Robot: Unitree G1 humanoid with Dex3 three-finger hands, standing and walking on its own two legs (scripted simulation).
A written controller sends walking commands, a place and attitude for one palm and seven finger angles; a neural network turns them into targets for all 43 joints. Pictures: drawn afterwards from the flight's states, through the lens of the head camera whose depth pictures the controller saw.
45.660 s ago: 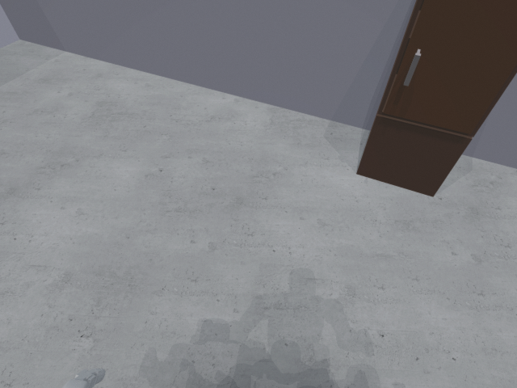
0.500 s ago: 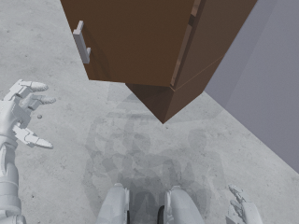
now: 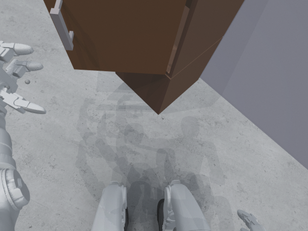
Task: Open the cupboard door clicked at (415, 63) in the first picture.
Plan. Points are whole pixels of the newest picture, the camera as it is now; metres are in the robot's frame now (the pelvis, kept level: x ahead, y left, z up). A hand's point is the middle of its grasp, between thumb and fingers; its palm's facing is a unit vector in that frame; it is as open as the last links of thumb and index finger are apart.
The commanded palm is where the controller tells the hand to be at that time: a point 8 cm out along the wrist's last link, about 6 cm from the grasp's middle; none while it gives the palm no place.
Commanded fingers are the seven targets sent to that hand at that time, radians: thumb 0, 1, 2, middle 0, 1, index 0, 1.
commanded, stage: move the hooked fingers beside the handle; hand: left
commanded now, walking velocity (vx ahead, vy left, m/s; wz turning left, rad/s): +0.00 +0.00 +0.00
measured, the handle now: (64, 25) +0.64 +0.25 +0.03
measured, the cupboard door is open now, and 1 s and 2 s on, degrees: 46 46 46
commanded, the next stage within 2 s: slide the fingers in behind the handle in 1.66 s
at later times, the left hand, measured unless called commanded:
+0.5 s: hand (37, 54) +0.54 +0.29 +0.04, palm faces +0.01 -1.00 -0.04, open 14.0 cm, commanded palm +0.55 +0.32 +0.03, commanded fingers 0.00 -0.50 0.30 -0.30 -1.20 -0.30 -1.20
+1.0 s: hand (35, 44) +0.57 +0.31 +0.02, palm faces +0.02 -1.00 -0.04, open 14.0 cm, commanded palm +0.58 +0.30 +0.03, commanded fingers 0.00 -0.50 0.30 -0.30 -1.20 -0.30 -1.20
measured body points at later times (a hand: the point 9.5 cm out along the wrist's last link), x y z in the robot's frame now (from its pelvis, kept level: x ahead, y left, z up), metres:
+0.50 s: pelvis -0.01 +0.00 -0.03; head +0.20 +0.05 +0.37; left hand +0.53 +0.35 +0.04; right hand +0.02 -0.28 -0.12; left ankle +0.04 +0.09 -0.59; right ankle +0.05 -0.12 -0.59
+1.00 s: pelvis +0.00 +0.01 -0.03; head +0.24 +0.06 +0.34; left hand +0.57 +0.37 +0.03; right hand -0.02 -0.25 -0.12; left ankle +0.04 +0.09 -0.59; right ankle +0.05 -0.12 -0.59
